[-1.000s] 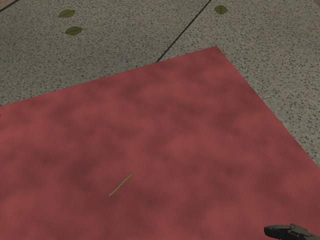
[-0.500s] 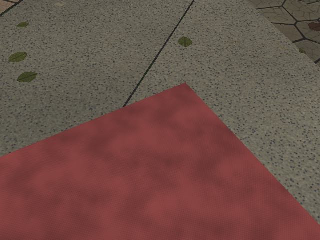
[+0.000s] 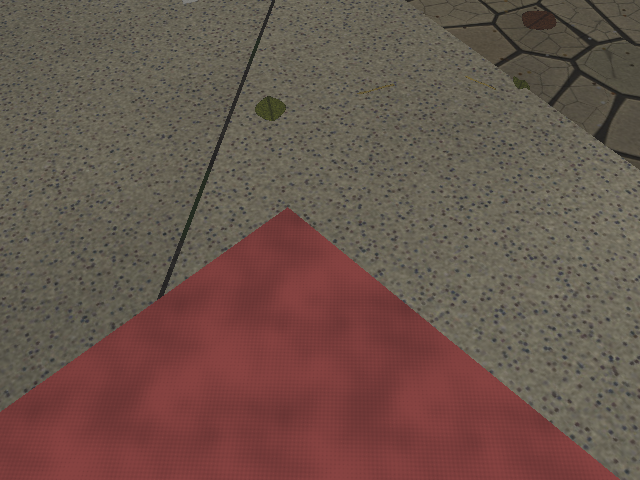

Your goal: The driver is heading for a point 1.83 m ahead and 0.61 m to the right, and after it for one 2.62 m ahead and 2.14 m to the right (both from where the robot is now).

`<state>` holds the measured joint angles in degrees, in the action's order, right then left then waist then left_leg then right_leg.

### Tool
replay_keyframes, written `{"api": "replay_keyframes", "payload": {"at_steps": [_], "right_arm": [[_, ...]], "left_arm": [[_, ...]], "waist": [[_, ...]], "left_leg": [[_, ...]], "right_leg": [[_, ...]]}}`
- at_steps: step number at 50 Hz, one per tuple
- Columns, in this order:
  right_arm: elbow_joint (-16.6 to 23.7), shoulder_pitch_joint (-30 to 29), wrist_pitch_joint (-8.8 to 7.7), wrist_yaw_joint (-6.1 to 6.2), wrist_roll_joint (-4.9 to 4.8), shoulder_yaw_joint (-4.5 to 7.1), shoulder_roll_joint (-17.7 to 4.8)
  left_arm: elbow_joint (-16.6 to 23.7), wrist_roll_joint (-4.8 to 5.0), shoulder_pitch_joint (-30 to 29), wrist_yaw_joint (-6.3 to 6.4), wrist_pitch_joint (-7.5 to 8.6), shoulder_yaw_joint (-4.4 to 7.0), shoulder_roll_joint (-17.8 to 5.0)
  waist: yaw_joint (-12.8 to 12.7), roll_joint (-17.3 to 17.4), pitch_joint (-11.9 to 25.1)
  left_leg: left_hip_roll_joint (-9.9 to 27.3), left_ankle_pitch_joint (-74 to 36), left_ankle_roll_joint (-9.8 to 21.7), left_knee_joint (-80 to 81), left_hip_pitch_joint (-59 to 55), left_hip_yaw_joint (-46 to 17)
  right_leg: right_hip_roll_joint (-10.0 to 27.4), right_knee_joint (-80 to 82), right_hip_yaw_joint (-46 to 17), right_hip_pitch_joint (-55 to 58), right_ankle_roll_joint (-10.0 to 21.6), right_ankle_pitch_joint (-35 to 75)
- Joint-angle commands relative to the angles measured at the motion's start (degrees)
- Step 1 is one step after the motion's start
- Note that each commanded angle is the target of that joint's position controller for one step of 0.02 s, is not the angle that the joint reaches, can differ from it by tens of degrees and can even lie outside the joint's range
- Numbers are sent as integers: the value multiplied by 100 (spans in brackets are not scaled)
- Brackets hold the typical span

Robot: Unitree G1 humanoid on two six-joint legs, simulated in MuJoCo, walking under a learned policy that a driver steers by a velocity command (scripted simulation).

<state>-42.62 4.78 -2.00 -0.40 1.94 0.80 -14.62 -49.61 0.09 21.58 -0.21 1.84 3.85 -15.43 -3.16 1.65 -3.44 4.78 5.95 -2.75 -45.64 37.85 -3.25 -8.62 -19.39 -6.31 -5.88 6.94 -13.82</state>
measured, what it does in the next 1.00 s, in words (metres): steps on the spot, turning right: left foot, then right foot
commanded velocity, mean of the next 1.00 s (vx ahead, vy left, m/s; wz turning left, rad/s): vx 0.07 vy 0.00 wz -0.55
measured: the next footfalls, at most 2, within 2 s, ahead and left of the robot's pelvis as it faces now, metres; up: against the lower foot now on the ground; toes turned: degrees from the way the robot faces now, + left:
left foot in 0.14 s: +0.24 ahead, +0.11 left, +0.00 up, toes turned -8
right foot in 0.58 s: +0.10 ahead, -0.08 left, +0.00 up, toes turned -23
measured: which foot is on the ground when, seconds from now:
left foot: up 0.00-0.12, down 0.14-0.58, up 0.60-1.00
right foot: down 0.00-0.14, up 0.16-0.56, down 0.58-1.00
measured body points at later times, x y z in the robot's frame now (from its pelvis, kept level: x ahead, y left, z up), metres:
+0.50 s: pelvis +0.10 +0.04 -0.01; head +0.12 +0.03 +0.44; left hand +0.31 +0.25 -0.12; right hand +0.13 -0.26 -0.12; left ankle +0.20 +0.12 -0.74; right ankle +0.07 -0.07 -0.71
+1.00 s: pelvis +0.09 +0.03 -0.01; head +0.11 +0.02 +0.44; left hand +0.34 +0.19 -0.12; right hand +0.05 -0.27 -0.11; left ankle +0.15 +0.12 -0.73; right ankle +0.06 -0.06 -0.74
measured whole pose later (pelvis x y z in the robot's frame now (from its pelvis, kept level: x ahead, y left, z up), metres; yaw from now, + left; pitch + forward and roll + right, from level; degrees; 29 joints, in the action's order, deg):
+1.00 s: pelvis +0.09 +0.03 -0.01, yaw -34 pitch +1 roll +0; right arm -41.0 11.3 3.0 1.3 0.2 2.3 -15.4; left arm -40.1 -1.2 13.0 -0.1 -2.7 3.1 -16.4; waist -1.0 -0.8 -2.3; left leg -1.5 21.7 0.1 -36.6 17.5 -0.4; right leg -6.7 -28.2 -8.9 -16.1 3.0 -12.0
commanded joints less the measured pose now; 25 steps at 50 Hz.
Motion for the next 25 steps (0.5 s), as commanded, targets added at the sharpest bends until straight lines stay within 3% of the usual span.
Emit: {"api": "replay_keyframes", "payload": {"at_steps": [1, 3, 5, 6, 7, 8, 9, 10, 11, 13, 14, 16, 21, 25], "right_arm": [[441, -326, -67, 34, -65, 51, -412], [446, -248, -111, 70, -77, 61, -528], [268, 404, -190, 133, -80, 123, -751], [144, 938, -281, 187, -39, 151, -838], [134, 1566, -342, 266, 33, 226, -1247], [284, 1364, -220, 243, -19, 298, -1542], [334, 1255, -104, 207, -163, 286, -1124], [426, 966, -67, 218, -166, 156, -667], [461, 639, -16, 232, -137, 88, -470], [467, 442, 43, 290, -81, 102, -556], [439, 447, 48, 279, -53, 128, -611], [417, 508, 40, 263, -23, 164, -649], [398, 510, 132, 232, -14, 259, -787], [351, 649, 232, 173, 10, 371, -1025]], "left_arm": [[262, -34, 369, 83, -50, 210, -890], [345, -94, 269, 126, -108, 222, -908], [512, -102, -146, 146, -90, 255, -1009], [582, -26, -358, 113, -39, 248, -995], [820, 84, -244, 82, 30, 139, -627], [838, 241, 835, 151, -31, 101, -303], [565, -54, 928, 205, -163, 163, -827], [569, -143, 422, 158, -242, 214, -927], [644, -163, 118, 96, -306, 209, -845], [694, -181, 16, -36, -482, 190, -718], [716, -142, 41, -66, -534, 174, -668], [793, -98, -59, -88, -573, 149, -605], [1091, -136, -644, -189, -667, 42, -477], [1275, -93, -863, -238, -624, 8, -513]], "waist": [[-96, -669, 465], [-41, -712, 480], [312, -764, 590], [644, -578, 753], [756, 178, 1510], [246, 1371, 2340], [221, 616, 2335], [252, 189, 1620], [191, 138, 1144], [132, 687, 722], [91, 710, 712], [85, 624, 792], [214, 770, 687], [340, 801, 716]], "left_leg": [[-536, -254, 37, 485, -533, 369], [-650, -66, 130, 963, -843, 215], [-746, -63, 327, 1715, -1792, 87], [-569, -879, 461, 2355, -2655, 24], [831, -2710, 784, 2120, -4084, -1033], [2516, -5206, 1785, 1886, -5120, -2698], [2365, -4350, 1957, 1926, -4542, -2858], [1902, -3368, 1790, 2158, -3870, -2087], [1493, -2534, 1564, 2450, -3338, -1463], [1018, -1942, 1422, 2802, -2605, -658], [948, -1935, 1444, 2844, -2428, -416], [985, -1781, 1520, 2894, -2396, -174], [1107, 61, 1487, 3124, -2224, 153], [1274, 518, 1372, 2927, -2215, 306]], "right_leg": [[1187, -337, -808, 172, 250, 4598], [1229, -682, -1085, 294, 174, 4460], [1131, -1240, -1336, 104, -46, 4325], [864, -1958, -1252, -182, -203, 3991], [556, -3375, -868, -909, -409, 1937], [-350, -4818, -62, -2023, -503, -2797], [167, -5346, 38, -2185, -483, -2438], [325, -5413, 51, -2248, -552, -1961], [485, -5235, 137, -2291, -645, -1646], [586, -5179, 309, -2095, -830, -1259], [570, -5134, 370, -1988, -867, -1155], [581, -4884, 438, -1961, -889, -1069], [884, -3559, 670, -1729, -794, -885], [839, -2537, 974, -1156, -600, -1085]]}}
